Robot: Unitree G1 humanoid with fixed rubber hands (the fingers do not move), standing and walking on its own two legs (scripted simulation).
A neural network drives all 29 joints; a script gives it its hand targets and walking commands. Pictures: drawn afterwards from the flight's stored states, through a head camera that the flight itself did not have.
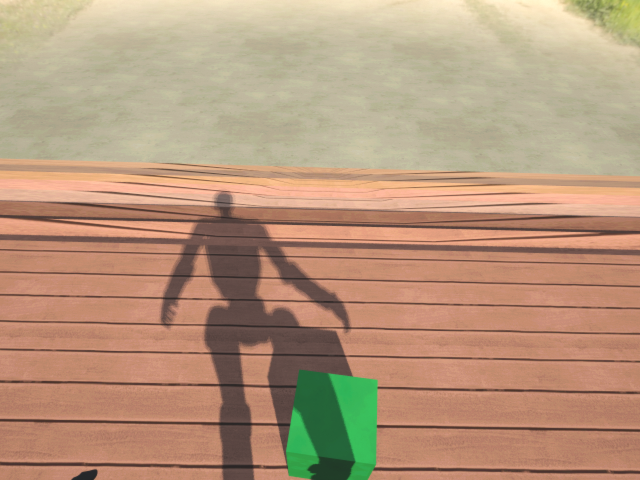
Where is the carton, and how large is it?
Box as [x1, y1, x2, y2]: [286, 370, 377, 479]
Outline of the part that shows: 299,370 286,448 289,475 313,479 367,479 375,465 377,380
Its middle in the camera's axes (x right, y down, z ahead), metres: +0.04 +0.52 +1.06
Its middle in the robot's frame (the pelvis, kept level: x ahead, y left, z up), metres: +0.39 -0.05 -0.66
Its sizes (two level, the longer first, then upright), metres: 0.210 0.200 0.250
